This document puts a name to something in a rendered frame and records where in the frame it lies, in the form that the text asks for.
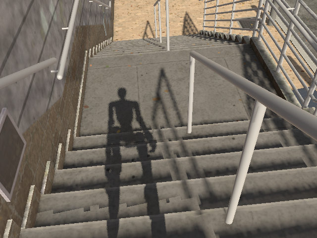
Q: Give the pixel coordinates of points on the stairs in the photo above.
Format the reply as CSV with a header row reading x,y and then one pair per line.
x,y
151,45
167,183

